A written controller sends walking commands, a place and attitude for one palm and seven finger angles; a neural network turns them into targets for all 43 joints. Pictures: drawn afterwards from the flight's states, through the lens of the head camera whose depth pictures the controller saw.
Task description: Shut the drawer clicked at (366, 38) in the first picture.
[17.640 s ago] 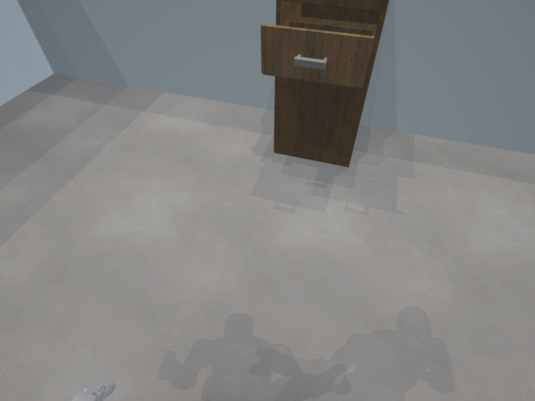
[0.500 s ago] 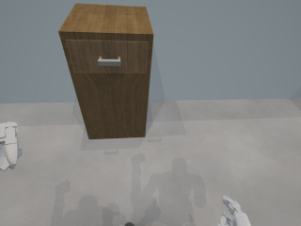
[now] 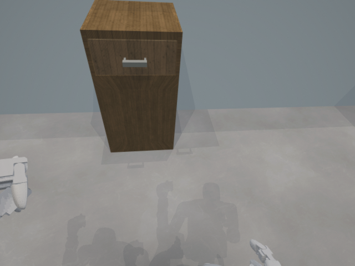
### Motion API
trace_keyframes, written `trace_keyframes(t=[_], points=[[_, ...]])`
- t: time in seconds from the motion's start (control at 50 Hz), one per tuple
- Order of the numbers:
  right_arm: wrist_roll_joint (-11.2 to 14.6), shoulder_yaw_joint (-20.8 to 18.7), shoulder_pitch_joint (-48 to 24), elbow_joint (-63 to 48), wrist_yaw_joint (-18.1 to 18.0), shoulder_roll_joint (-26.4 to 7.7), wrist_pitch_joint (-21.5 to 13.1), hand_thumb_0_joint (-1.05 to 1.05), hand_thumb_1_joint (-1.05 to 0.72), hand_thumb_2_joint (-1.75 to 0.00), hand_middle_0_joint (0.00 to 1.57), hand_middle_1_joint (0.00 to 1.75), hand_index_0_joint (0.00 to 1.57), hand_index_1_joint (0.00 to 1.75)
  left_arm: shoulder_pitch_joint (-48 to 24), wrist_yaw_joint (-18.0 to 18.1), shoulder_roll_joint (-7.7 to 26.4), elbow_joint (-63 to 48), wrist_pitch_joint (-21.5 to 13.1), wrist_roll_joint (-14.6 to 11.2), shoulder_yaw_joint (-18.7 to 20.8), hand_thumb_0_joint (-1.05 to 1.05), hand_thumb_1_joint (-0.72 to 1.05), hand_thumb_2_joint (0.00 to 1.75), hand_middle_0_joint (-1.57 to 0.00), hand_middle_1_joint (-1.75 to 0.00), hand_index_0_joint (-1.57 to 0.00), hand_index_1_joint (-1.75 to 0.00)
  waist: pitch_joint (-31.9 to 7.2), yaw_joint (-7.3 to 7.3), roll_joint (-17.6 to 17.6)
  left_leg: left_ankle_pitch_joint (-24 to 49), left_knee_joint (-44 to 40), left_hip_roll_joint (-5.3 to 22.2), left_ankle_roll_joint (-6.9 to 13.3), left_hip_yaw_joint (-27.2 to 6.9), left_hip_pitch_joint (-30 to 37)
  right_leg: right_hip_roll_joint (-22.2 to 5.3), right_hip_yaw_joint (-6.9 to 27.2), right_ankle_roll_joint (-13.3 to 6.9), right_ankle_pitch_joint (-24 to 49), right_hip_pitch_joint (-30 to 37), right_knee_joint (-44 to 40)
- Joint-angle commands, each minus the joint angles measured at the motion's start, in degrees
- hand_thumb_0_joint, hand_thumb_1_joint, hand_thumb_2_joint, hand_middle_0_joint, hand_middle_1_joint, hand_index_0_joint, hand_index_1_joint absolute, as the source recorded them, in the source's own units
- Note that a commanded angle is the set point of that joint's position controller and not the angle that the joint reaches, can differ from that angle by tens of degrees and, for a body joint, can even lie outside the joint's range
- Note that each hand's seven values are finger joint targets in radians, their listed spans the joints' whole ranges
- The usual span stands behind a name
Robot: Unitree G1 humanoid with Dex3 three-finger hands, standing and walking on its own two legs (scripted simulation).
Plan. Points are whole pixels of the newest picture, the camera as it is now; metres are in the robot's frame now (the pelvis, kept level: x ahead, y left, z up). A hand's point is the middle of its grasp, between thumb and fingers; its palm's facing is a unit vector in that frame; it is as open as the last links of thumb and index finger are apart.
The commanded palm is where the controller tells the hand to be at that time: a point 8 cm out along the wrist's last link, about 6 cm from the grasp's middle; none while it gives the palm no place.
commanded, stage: stop stepping back and stand still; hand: left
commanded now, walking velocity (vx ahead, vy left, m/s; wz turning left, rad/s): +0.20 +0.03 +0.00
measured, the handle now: (135, 61) +1.01 +0.21 -0.05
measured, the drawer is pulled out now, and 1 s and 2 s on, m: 0.00 0.00 0.00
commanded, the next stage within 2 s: let the arm hang, fingers relaxed in 0.32 s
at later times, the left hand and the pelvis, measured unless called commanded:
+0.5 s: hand (47, 197) +0.23 +0.25 +0.10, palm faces +0.32 -0.82 -0.48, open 3.2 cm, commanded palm none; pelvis +0.01 +0.00 -0.02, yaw +3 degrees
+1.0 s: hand out of the picture -0.01 +0.22 -0.17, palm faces +0.07 -0.96 -0.26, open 5.3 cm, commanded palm none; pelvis +0.02 +0.02 +0.00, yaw +4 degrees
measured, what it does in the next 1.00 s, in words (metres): steps on the spot: right foot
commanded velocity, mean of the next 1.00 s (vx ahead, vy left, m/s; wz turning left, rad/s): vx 0.01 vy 0.02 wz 0.00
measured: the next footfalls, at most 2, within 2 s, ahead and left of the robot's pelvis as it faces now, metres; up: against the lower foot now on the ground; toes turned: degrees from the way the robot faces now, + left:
right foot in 0.10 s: +0.05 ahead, -0.12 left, +0.00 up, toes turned +0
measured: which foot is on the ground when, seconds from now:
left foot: down 0.00-1.00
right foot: up 0.00-0.08, down 0.10-1.00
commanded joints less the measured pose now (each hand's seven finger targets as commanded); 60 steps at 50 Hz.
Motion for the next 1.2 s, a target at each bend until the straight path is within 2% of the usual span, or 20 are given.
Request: trace_keyframes(t=[0.0, 0.04, 0.08, 0.1, 0.14, 0.2, 0.24, 0.26, 0.3, 0.34, 0.38, 0.4, 0.44, 0.48, 0.54, 0.58, 0.66, 0.72, 0.88, 1.18], points=[[-0.63, -4.46, -8.29, -9.27, -2.29, -11.08, -0.19, 0.0, -0.9, -0.9, 0.2, 0.3, 0.2, 0.3, 0.73, 1.39, 7.0, -8.01, -2.56, -0.41, 6.95, 0.0, 0.9, 0.9, -1.4, -1.6, -1.4, -1.6, -1.27, 2.93, 14.8, -26.34, -13.48, 8.86, 5.39, -5.33, -18.1, 2.42, -3.84, -0.76, -5.42, 24.6, -15.91], [0.14, -4.36, -8.04, -8.63, -2.68, -10.2, 0.6, 0.0, -0.9, -0.9, 0.2, 0.3, 0.2, 0.3, -0.33, 1.56, 6.0, -4.29, -1.08, -0.4, 5.43, 0.0, 0.9, 0.9, -1.4, -1.6, -1.4, -1.6, -1.54, 2.97, 3.56, -23.84, 4.59, 3.05, 3.13, -0.58, -19.28, 0.45, 1.49, -2.65, -10.15, 27.9, -28.66], [1.0, -5.29, -9.07, -8.64, -3.0, -10.55, 0.72, 0.0, -0.9, -0.9, 0.2, 0.3, 0.2, 0.3, -3.47, 1.43, 9.22, -2.29, -0.41, -1.01, 6.75, 0.0, 0.9, 0.9, -1.4, -1.6, -1.4, -1.6, 2.71, 2.6, -17.71, -16.51, 35.26, -4.35, 0.68, -0.91, -28.25, -19.72, 37.45, -12.06, -8.31, 22.85, -44.0], [-0.15, -5.29, -7.64, -6.87, -2.83, -11.2, 0.26, 0.0, -0.9, -0.9, 0.2, 0.3, 0.2, 0.3, -6.37, 1.34, 10.65, -4.44, -1.87, -1.26, 7.77, 0.0, 0.9, 0.9, -1.4, -1.6, -1.4, -1.6, 3.01, 1.23, -11.41, -12.17, 40.09, -3.1, -0.46, -1.98, -29.07, -20.64, 32.59, -12.74, 11.67, 24.27, -41.52], [0.41, -5.09, -7.77, -5.49, -2.13, -10.61, -0.14, 0.0, -0.9, -0.9, 0.2, 0.3, 0.2, 0.3, -9.94, 1.33, 8.51, -6.09, -2.26, -0.46, 6.0, 0.0, 0.9, 0.9, -1.4, -1.6, -1.4, -1.6, -4.2, 0.67, -8.73, -10.58, 32.54, -0.42, -0.73, -3.95, -20.46, -18.22, 25.95, -11.85, 6.89, 22.54, -36.37], [0.51, -3.87, -11.02, -6.6, -3.12, -9.18, -0.4, 0.0, -0.9, -0.9, 0.2, 0.3, 0.2, 0.3, -5.66, 1.26, 5.56, -6.15, -2.93, -0.58, 3.71, 0.0, 0.9, 0.9, -1.4, -1.6, -1.4, -1.6, 0.52, 1.86, -10.91, -5.7, 11.51, -1.99, 0.86, 2.1, -2.88, -11.99, 11.26, -7.57, 4.91, 10.86, -33.77], [0.3, -4.05, -11.43, -6.84, -3.83, -9.75, -1.8, 0.0, -0.9, -0.9, 0.2, 0.3, 0.2, 0.3, -7.34, 1.63, 5.95, -9.61, -3.65, -0.96, 3.19, 0.0, 0.9, 0.9, -1.4, -1.6, -1.4, -1.6, -0.18, 1.4, -5.28, -0.86, -0.3, -4.04, 0.87, 4.66, 5.43, -9.28, 6.8, -4.74, 0.45, 10.09, -29.67], [0.15, -4.29, -10.55, -7.06, -4.03, -10.33, -2.32, 0.0, -0.9, -0.9, 0.2, 0.3, 0.2, 0.3, -7.66, 1.54, 6.57, -10.93, -4.38, -0.92, 3.66, 0.0, 0.9, 0.9, -1.4, -1.6, -1.4, -1.6, -0.21, 1.59, -1.34, -0.88, -3.2, -2.62, 1.42, 1.81, 8.52, -7.63, 6.15, -3.14, 0.19, 9.09, -25.43], [0.21, -4.8, -9.73, -8.34, -3.81, -12.24, -2.62, 0.0, -0.9, -0.9, 0.2, 0.3, 0.2, 0.3, -7.67, 1.79, 7.07, -13.45, -5.23, -0.44, 5.14, 0.0, 0.9, 0.9, -1.4, -1.6, -1.4, -1.6, -0.04, 2.36, 15.72, 0.71, -10.71, 9.87, 7.01, -17.41, 10.07, -0.53, 2.31, 1.03, -4.97, 3.15, -13.19], [-0.19, -4.62, -9.1, -7.54, -3.18, -10.7, -3.61, 0.0, -0.9, -0.9, 0.2, 0.3, 0.2, 0.3, -7.25, 1.38, 9.66, -12.84, -5.53, -0.23, 7.73, 0.0, 0.9, 0.9, -1.4, -1.6, -1.4, -1.6, 0.59, 2.17, 20.12, -0.77, -16.64, 13.72, 9.17, -21.34, 4.42, -0.51, 4.35, 1.01, -12.11, 3.89, -3.3], [0.2, -4.28, -8.2, -7.61, -2.35, -10.26, -3.53, 0.0, -0.9, -0.9, 0.2, 0.3, 0.2, 0.3, -3.68, 1.46, 8.25, -9.24, -4.88, -0.14, 8.09, 0.0, 0.9, 0.9, -1.4, -1.6, -1.4, -1.6, 1.46, 2.54, 16.56, 0.2, -13.96, 11.61, 7.97, -14.7, -0.95, -1.16, 4.02, 0.77, -8.55, 10.39, -10.02], [-1.03, -7.01, -11.38, 3.81, 2.39, -19.9, -1.7, 0.0, -0.9, -0.9, 0.2, 0.3, 0.2, 0.3, -10.71, -6.47, -5.77, 37.75, 8.12, 4.65, -16.22, 0.0, 0.9, 0.9, -1.4, -1.6, -1.4, -1.6, -0.51, 0.36, 13.21, 22.62, 1.47, 5.51, 5.02, -8.12, 1.64, -3.39, 5.22, 1.44, 0.93, 3.36, -14.77], [0.81, -6.01, -7.12, 0.11, 1.91, -11.82, 3.04, 0.0, -0.9, -0.9, 0.2, 0.3, 0.2, 0.3, -7.18, -7.74, -8.91, 41.48, 13.94, 3.23, -18.68, 0.0, 0.9, 0.9, -1.32, -1.51, -1.32, -1.51, -8.1, 2.45, 1.65, 15.11, 7.9, 2.52, 0.51, -0.15, 1.66, -6.21, 8.54, 0.76, 21.89, 12.61, -23.56], [0.62, -4.45, -5.12, 1.69, 2.57, -10.65, 4.79, 0.0, -0.9, -0.9, 0.2, 0.3, 0.2, 0.3, -14.76, -8.83, -4.94, 47.13, 12.73, 2.95, -18.58, 0.0, 0.9, 0.9, -1.24, -1.43, -1.24, -1.43, -5.61, 1.09, -10.91, -5.29, 7.76, 0.01, -0.45, -1.87, -3.02, -11.88, 12.14, -2.02, 12.27, 8.42, -29.33], [-0.93, -4.01, -6.7, 2.58, 2.52, -11.9, 7.01, 0.0, -0.9, -0.9, 0.2, 0.3, 0.2, 0.3, -19.57, -8.43, -2.76, 56.79, 13.12, 3.01, -18.3, 0.0, 0.9, 0.9, -1.12, -1.3, -1.12, -1.3, 0.6, 1.48, -20.04, 1.51, 8.75, -2.57, 0.11, -0.82, -5.98, -9.81, 9.75, -3.37, 17.83, 10.23, -30.53], [-1.15, -3.96, -7.38, 4.49, 2.27, -11.7, 7.67, 0.0, -0.9, -0.9, 0.2, 0.3, 0.2, 0.3, -19.98, -7.98, -3.32, 63.81, 13.14, 2.56, -18.94, 0.0, 0.9, 0.9, -1.04, -1.21, -1.04, -1.21, 0.5, 2.1, -17.94, 1.85, 7.38, -2.86, 0.32, -1.08, -5.34, -9.88, 9.3, -3.75, 30.56, 15.05, -28.55], [-0.98, -2.88, -5.44, 10.15, 1.83, -12.05, 7.65, 0.0, -0.9, -0.9, 0.2, 0.3, 0.2, 0.3, -20.39, -7.46, -5.05, 74.81, 13.68, 1.47, -20.63, 0.0, 0.9, 0.9, -0.88, -1.04, -0.88, -1.04, -0.13, 2.57, 9.48, 14.42, -3.69, 2.53, 2.38, -7.4, 1.09, -3.98, 5.73, -0.03, 7.79, 13.8, -26.72], [-1.23, -3.08, -4.59, 13.03, 1.07, -10.06, 8.0, 0.0, -0.9, -0.9, 0.2, 0.3, 0.2, 0.3, -17.97, -7.18, -7.56, 81.04, 13.69, 1.51, -20.01, 0.0, 0.9, 0.9, -0.76, -0.91, -0.76, -0.91, -1.41, 3.28, 15.85, 2.91, -8.12, 2.52, 2.42, -7.69, -0.49, -3.03, 4.81, -0.5, 4.95, 18.24, -29.73], [-0.46, -3.4, 0.92, 20.01, 0.27, -9.76, 8.18, 0.0, -0.9, -0.9, 0.2, 0.3, 0.2, 0.3, -20.26, -7.26, -7.04, 92.14, 13.53, 1.38, -21.47, 0.0, 0.9, 0.9, -0.44, -0.56, -0.44, -0.56, -0.86, 2.1, 2.47, 3.02, -9.53, 2.61, 1.79, -6.37, 4.64, -4.18, 5.03, -1.03, 5.94, 18.02, -34.25], [-0.5, -2.97, 4.18, 27.33, -0.05, -6.2, 8.48, 0.0, -0.9, -0.9, 0.2, 0.3, 0.2, 0.3, -17.01, -6.48, -10.29, 101.0, 13.56, 1.4, -22.55, 0.0, 0.9, 0.9, -0.2, -0.3, -0.2, -0.3, 6.66, 1.83, 0.36, -2.23, -11.72, 1.63, 1.41, -4.42, 4.68, -4.24, 6.08, -0.66, 3.01, 13.45, -36.12]])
